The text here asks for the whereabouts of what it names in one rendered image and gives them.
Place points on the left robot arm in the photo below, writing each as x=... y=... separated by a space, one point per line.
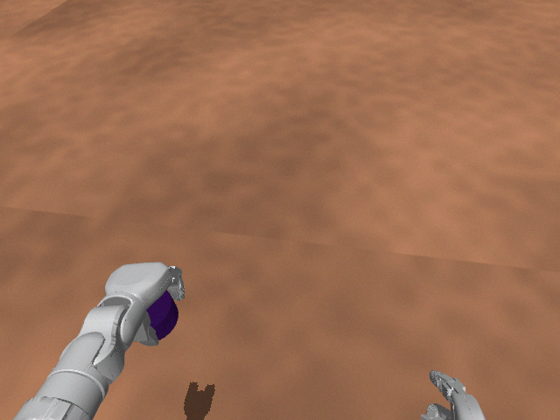
x=78 y=384

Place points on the left robot hand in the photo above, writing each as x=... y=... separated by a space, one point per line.
x=147 y=281

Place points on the right robot hand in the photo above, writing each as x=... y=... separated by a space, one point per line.
x=463 y=406

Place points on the tin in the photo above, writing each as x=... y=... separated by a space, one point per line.
x=164 y=315

